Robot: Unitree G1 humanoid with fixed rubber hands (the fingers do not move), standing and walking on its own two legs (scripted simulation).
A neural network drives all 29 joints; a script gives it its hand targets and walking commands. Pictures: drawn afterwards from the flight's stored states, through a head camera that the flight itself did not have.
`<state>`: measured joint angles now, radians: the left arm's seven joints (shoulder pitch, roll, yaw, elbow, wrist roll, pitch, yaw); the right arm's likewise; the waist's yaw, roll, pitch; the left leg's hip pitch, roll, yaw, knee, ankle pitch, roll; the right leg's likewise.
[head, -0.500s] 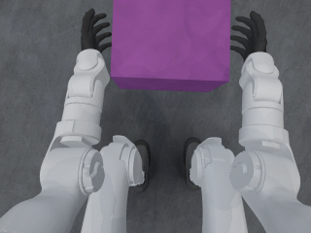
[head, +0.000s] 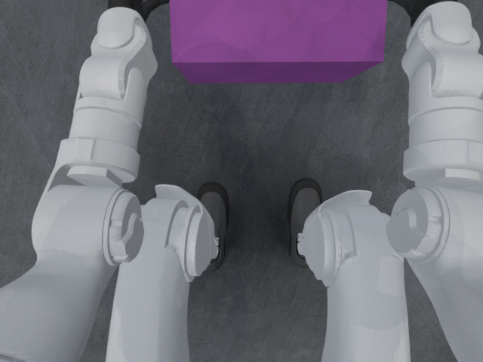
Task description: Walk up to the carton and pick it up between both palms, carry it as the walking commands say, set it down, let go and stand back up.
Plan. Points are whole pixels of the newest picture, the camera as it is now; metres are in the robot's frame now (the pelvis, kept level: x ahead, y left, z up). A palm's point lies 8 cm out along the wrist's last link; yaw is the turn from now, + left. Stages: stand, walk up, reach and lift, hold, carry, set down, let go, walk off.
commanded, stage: set down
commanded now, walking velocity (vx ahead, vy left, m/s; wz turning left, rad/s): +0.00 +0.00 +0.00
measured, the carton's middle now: out of the picture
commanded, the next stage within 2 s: none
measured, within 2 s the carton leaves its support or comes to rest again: rests again in 0.92 s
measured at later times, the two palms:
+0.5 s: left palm (136, 1) +0.55 +0.17 -0.23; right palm out of the picture +0.56 -0.19 -0.22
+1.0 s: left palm (136, 6) +0.55 +0.17 -0.24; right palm out of the picture +0.56 -0.19 -0.23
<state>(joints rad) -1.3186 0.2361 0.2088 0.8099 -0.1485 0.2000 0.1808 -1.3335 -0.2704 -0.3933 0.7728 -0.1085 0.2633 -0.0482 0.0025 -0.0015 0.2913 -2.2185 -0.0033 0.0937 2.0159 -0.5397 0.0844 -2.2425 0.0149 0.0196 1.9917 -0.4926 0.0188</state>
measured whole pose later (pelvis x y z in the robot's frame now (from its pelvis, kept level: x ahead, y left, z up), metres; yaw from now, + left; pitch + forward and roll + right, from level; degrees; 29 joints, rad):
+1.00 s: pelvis +0.00 +0.00 -0.04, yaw +0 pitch +34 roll +0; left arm -1.54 0.36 0.13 1.03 -0.20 0.17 0.07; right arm -1.54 -0.38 -0.34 1.00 -0.04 0.20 0.01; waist 0.00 -0.02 0.52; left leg -2.22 0.00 0.09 2.20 -0.57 0.08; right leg -2.24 0.01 0.01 2.17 -0.53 0.01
